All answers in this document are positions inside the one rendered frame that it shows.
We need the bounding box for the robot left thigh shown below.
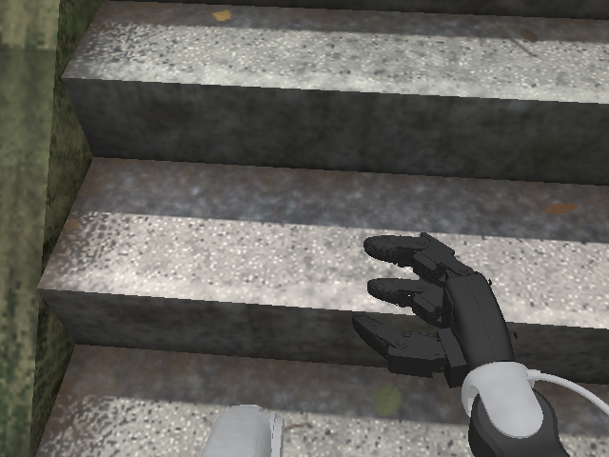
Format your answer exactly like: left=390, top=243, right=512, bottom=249
left=201, top=406, right=285, bottom=457

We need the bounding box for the right robot hand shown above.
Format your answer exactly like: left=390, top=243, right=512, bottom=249
left=352, top=232, right=518, bottom=388

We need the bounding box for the right robot forearm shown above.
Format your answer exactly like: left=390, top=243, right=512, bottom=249
left=462, top=362, right=570, bottom=457

